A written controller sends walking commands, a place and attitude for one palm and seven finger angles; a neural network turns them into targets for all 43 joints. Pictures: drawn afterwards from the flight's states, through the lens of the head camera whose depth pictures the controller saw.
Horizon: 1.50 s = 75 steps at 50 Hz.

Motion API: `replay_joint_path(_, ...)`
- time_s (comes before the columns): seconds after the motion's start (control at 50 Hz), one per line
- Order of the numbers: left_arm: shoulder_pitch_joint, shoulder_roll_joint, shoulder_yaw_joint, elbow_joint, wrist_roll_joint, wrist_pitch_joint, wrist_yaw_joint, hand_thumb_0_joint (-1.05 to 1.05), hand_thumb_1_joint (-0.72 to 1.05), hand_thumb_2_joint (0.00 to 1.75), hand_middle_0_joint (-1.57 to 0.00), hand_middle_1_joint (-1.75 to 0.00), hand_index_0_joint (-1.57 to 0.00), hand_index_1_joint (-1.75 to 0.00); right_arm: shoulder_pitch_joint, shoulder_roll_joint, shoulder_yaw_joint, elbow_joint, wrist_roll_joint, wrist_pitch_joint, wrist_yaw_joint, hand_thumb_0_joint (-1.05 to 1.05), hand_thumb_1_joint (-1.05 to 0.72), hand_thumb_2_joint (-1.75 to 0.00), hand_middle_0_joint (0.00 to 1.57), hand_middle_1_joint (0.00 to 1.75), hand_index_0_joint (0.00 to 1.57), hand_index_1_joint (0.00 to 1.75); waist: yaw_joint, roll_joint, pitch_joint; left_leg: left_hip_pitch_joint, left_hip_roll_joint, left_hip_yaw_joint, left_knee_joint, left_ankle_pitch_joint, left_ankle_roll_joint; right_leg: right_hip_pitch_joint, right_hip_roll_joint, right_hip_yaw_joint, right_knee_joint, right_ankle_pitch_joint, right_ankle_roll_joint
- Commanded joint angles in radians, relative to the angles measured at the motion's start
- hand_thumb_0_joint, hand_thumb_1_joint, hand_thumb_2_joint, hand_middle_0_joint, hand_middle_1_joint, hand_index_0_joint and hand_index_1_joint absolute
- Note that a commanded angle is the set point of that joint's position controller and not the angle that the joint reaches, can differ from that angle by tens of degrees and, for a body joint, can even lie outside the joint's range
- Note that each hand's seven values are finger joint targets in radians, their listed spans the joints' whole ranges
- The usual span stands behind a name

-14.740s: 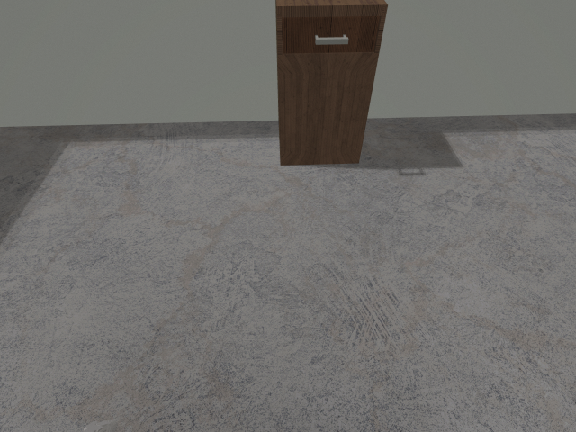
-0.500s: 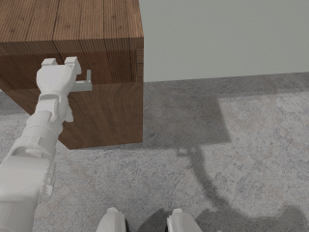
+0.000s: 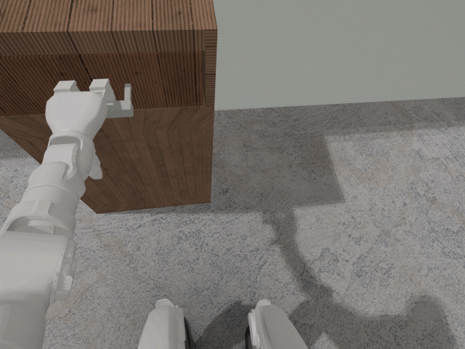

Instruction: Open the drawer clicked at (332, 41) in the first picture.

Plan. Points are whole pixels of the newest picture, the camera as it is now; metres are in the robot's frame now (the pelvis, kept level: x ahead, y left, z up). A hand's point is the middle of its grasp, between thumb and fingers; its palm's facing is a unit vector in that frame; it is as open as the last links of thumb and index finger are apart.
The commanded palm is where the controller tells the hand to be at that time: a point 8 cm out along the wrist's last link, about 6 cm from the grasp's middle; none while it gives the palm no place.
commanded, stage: lower the fingers behind the handle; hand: left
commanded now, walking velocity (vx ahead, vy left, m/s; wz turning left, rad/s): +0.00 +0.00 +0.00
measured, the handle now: (93, 100) +0.56 +0.21 +0.02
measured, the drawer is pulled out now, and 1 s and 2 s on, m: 0.00 0.00 0.06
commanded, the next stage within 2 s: close the thumb around the handle in 0.48 s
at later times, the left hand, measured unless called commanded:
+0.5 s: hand (95, 131) +0.51 +0.21 -0.01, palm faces -0.06 -0.04 -1.00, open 13.8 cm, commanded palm +0.50 +0.20 +0.05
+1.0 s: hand (90, 131) +0.51 +0.22 -0.01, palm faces -0.06 -0.03 -1.00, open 9.0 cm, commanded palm +0.50 +0.20 +0.05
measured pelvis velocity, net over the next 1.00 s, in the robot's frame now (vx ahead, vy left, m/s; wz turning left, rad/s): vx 0.01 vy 0.00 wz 0.00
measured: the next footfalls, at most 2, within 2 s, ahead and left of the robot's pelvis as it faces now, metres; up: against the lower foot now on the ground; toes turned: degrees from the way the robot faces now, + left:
none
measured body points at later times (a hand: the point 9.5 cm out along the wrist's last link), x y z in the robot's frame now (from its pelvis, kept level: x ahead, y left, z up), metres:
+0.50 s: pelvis -0.01 +0.00 +0.00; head +0.13 +0.02 +0.42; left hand +0.51 +0.21 +0.05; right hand -0.02 -0.27 -0.12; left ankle +0.05 +0.12 -0.64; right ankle -0.01 -0.14 -0.64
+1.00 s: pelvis +0.01 +0.00 +0.00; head +0.14 +0.01 +0.43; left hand +0.51 +0.21 +0.05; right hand +0.00 -0.27 -0.12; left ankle +0.05 +0.12 -0.64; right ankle -0.01 -0.14 -0.64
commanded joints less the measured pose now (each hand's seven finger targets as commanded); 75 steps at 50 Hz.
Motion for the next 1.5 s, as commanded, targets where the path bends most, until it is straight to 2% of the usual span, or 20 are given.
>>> replay_joint_path(0.0, -0.466, 0.185, 0.030, -0.130, -0.008, 0.054, 0.095, 0.00, -0.50, 0.30, -0.30, -1.20, -0.30, -1.20, 0.162, -0.180, -0.057, -0.019, -0.009, -0.015, 0.003, 0.00, -0.90, -0.90, 0.20, 0.30, 0.20, 0.30, -0.027, 0.113, -0.468, 0.538, -0.057, -0.036, -0.074, 0.290, 0.029, 0.012, 0.069, -0.042, -0.144, 0.242, -0.051)
replay_joint_path(0.06, -0.512, 0.214, 0.031, -0.112, -0.012, 0.115, 0.094, 0.00, -0.50, 0.30, -0.30, -1.20, -0.30, -1.20, 0.171, -0.191, -0.050, -0.014, -0.009, -0.005, 0.004, 0.00, -0.90, -0.90, 0.20, 0.30, 0.20, 0.30, -0.037, 0.112, -0.499, 0.547, -0.058, -0.038, -0.072, 0.303, 0.031, 0.030, 0.069, -0.042, -0.144, 0.261, -0.048)
replay_joint_path(0.14, -0.538, 0.183, -0.010, -0.090, -0.031, 0.165, 0.043, 0.00, -0.50, 0.30, -0.30, -1.20, -0.30, -1.20, 0.168, -0.186, -0.041, -0.019, -0.001, 0.005, -0.005, 0.00, -0.90, -0.90, 0.20, 0.30, 0.20, 0.30, -0.055, 0.086, -0.466, 0.546, -0.060, -0.035, -0.095, 0.271, 0.035, 0.050, 0.070, -0.043, -0.170, 0.248, -0.046)
replay_joint_path(0.24, -0.498, 0.212, -0.001, -0.082, -0.037, 0.128, -0.029, 0.00, -0.50, 0.30, -0.30, -1.20, -0.30, -1.20, 0.160, -0.180, -0.028, -0.035, 0.007, 0.001, -0.020, 0.00, -0.90, -0.90, 0.20, 0.30, 0.20, 0.30, -0.046, 0.069, -0.413, 0.498, -0.060, -0.026, -0.101, 0.230, 0.041, 0.067, 0.067, -0.037, -0.176, 0.231, -0.045)
replay_joint_path(0.3, -0.456, 0.180, -0.014, -0.111, -0.031, 0.076, -0.040, 0.00, -0.50, 0.30, -0.30, -1.20, -0.30, -1.20, 0.156, -0.171, -0.032, -0.048, 0.006, -0.009, -0.024, 0.00, -0.90, -0.90, 0.20, 0.30, 0.20, 0.30, -0.038, 0.079, -0.403, 0.505, -0.057, -0.026, -0.097, 0.230, 0.041, 0.046, 0.069, -0.038, -0.170, 0.222, -0.048)
replay_joint_path(0.42, -0.451, 0.211, 0.042, -0.198, -0.024, 0.009, 0.016, 0.00, -0.50, 0.30, -0.30, -1.20, -0.30, -1.20, 0.160, -0.171, -0.046, -0.045, -0.004, -0.020, -0.015, 0.00, -0.90, -0.90, 0.20, 0.30, 0.20, 0.30, -0.014, 0.102, -0.466, 0.520, -0.052, -0.035, -0.073, 0.265, 0.036, 0.032, 0.068, -0.038, -0.142, 0.233, -0.051)
replay_joint_path(0.52, -0.478, 0.213, 0.044, -0.164, -0.015, 0.069, 0.088, 0.00, -0.50, 0.30, -0.30, -1.20, -0.30, -1.20, 0.160, -0.180, -0.048, -0.031, -0.005, -0.013, -0.001, 0.00, -0.90, -0.90, 0.20, 0.30, 0.20, 0.30, -0.023, 0.086, -0.463, 0.505, -0.056, -0.034, -0.078, 0.255, 0.034, 0.044, 0.070, -0.040, -0.147, 0.232, -0.048)
replay_joint_path(0.56, -0.486, 0.232, 0.055, -0.184, -0.016, 0.090, 0.091, 0.00, -0.50, 0.30, -0.30, -1.20, -0.30, -1.20, 0.164, -0.183, -0.051, -0.027, -0.006, -0.010, 0.001, 0.00, -0.90, -0.90, 0.20, 0.30, 0.20, 0.30, -0.013, 0.123, -0.531, 0.558, -0.056, -0.034, -0.078, 0.299, 0.031, 0.061, 0.071, -0.039, -0.146, 0.261, -0.049)
replay_joint_path(0.64, -0.470, 0.194, 0.022, -0.153, -0.036, 0.124, 0.056, 0.00, -0.28, 0.40, -0.32, -1.22, -0.32, -1.22, 0.160, -0.177, -0.046, -0.020, -0.001, -0.001, 0.001, 0.00, -0.90, -0.90, 0.20, 0.30, 0.20, 0.30, -0.024, 0.091, -0.495, 0.552, -0.057, -0.024, -0.090, 0.309, 0.035, 0.105, 0.072, -0.036, -0.174, 0.290, -0.046)
replay_joint_path(0.66, -0.476, 0.225, 0.037, -0.167, -0.033, 0.119, 0.049, 0.00, -0.22, 0.42, -0.32, -1.23, -0.32, -1.23, 0.165, -0.181, -0.045, -0.018, 0.000, -0.001, -0.004, 0.00, -0.90, -0.90, 0.20, 0.30, 0.20, 0.30, -0.019, 0.102, -0.503, 0.555, -0.056, -0.023, -0.090, 0.316, 0.035, 0.111, 0.072, -0.033, -0.172, 0.300, -0.045)
replay_joint_path(0.8, -0.395, 0.211, 0.034, -0.152, -0.034, 0.058, 0.011, 0.00, 0.17, 0.59, -0.35, -1.27, -0.35, -1.27, 0.153, -0.172, -0.042, -0.023, 0.001, -0.004, -0.015, 0.00, -0.90, -0.90, 0.20, 0.30, 0.20, 0.30, -0.013, 0.069, -0.415, 0.503, -0.057, -0.007, -0.094, 0.302, 0.041, 0.125, 0.069, -0.026, -0.183, 0.314, -0.044)
replay_joint_path(0.86, -0.364, 0.215, 0.055, -0.192, -0.030, 0.029, 0.025, 0.00, 0.34, 0.66, -0.36, -1.29, -0.36, -1.29, 0.151, -0.170, -0.048, -0.030, -0.003, -0.005, -0.011, 0.00, -0.90, -0.90, 0.20, 0.30, 0.20, 0.30, 0.007, 0.099, -0.471, 0.530, -0.058, -0.009, -0.084, 0.347, 0.036, 0.128, 0.070, -0.026, -0.164, 0.341, -0.048)
replay_joint_path(0.98, -0.380, 0.164, 0.030, -0.194, -0.029, 0.045, 0.067, 0.00, 0.68, 0.80, -0.38, -1.33, -0.38, -1.33, 0.152, -0.169, -0.060, -0.020, -0.006, 0.001, 0.003, 0.00, -0.90, -0.90, 0.20, 0.30, 0.20, 0.30, -0.004, 0.101, -0.468, 0.562, -0.055, -0.013, -0.080, 0.377, 0.030, 0.103, 0.072, -0.033, -0.162, 0.350, -0.048)
replay_joint_path(1.06, -0.377, 0.191, 0.045, -0.170, -0.029, 0.075, 0.072, 0.00, 0.90, 0.90, -0.40, -1.35, -0.40, -1.35, 0.152, -0.175, -0.055, -0.021, -0.006, 0.011, 0.006, 0.00, -0.90, -0.90, 0.20, 0.30, 0.20, 0.30, 0.000, 0.086, -0.482, 0.555, -0.059, -0.013, -0.084, 0.378, 0.031, 0.131, 0.072, -0.032, -0.162, 0.366, -0.047)
replay_joint_path(1.1, -0.403, 0.178, 0.028, -0.159, -0.028, 0.087, 0.069, 0.00, 0.90, 0.90, -0.40, -1.35, -0.40, -1.35, 0.150, -0.175, -0.055, -0.018, -0.004, 0.011, 0.004, 0.00, -0.90, -0.90, 0.20, 0.30, 0.20, 0.30, -0.016, 0.066, -0.452, 0.544, -0.058, -0.009, -0.085, 0.358, 0.034, 0.125, 0.071, -0.030, -0.172, 0.357, -0.044)
replay_joint_path(1.12, -0.391, 0.198, 0.043, -0.162, -0.028, 0.090, 0.064, 0.00, 0.90, 0.90, -0.40, -1.35, -0.40, -1.35, 0.151, -0.176, -0.053, -0.021, -0.005, 0.013, 0.003, 0.00, -0.90, -0.90, 0.20, 0.30, 0.20, 0.30, -0.002, 0.075, -0.468, 0.545, -0.060, -0.009, -0.088, 0.366, 0.033, 0.143, 0.071, -0.030, -0.168, 0.366, -0.046)
replay_joint_path(1.2, -0.403, 0.162, 0.016, -0.168, -0.031, 0.085, 0.043, 0.00, 0.90, 0.90, -0.40, -1.35, -0.40, -1.35, 0.150, -0.172, -0.056, -0.024, -0.003, 0.012, -0.001, 0.00, -0.90, -0.90, 0.20, 0.30, 0.20, 0.30, -0.017, 0.077, -0.460, 0.569, -0.055, -0.013, -0.089, 0.375, 0.033, 0.121, 0.071, -0.032, -0.172, 0.361, -0.045)
replay_joint_path(1.22, -0.386, 0.183, 0.031, -0.166, -0.032, 0.082, 0.039, 0.00, 0.90, 0.90, -0.40, -1.35, -0.40, -1.35, 0.150, -0.172, -0.053, -0.026, -0.004, 0.013, -0.001, 0.00, -0.90, -0.90, 0.20, 0.30, 0.20, 0.30, -0.002, 0.081, -0.466, 0.565, -0.057, -0.012, -0.092, 0.377, 0.032, 0.136, 0.071, -0.032, -0.170, 0.364, -0.047)
replay_joint_path(1.34, -0.377, 0.160, 0.024, -0.192, -0.037, 0.051, 0.029, 0.00, 0.90, 0.90, -0.40, -1.35, -0.40, -1.35, 0.146, -0.167, -0.056, -0.029, -0.007, 0.009, -0.004, 0.00, -0.90, -0.90, 0.20, 0.30, 0.20, 0.30, -0.004, 0.090, -0.479, 0.580, -0.056, -0.015, -0.087, 0.392, 0.032, 0.124, 0.071, -0.030, -0.165, 0.368, -0.048)
replay_joint_path(1.48, -0.221, 0.127, 0.046, -0.270, -0.046, 0.036, 0.052, 0.00, 0.90, 0.90, -0.40, -1.35, -0.40, -1.35, 0.132, -0.161, -0.067, -0.040, -0.010, 0.014, 0.013, 0.00, -0.90, -0.90, 0.20, 0.30, 0.20, 0.30, 0.054, 0.097, -0.530, 0.632, -0.054, -0.005, -0.103, 0.451, 0.024, 0.186, 0.074, -0.035, -0.166, 0.419, -0.052)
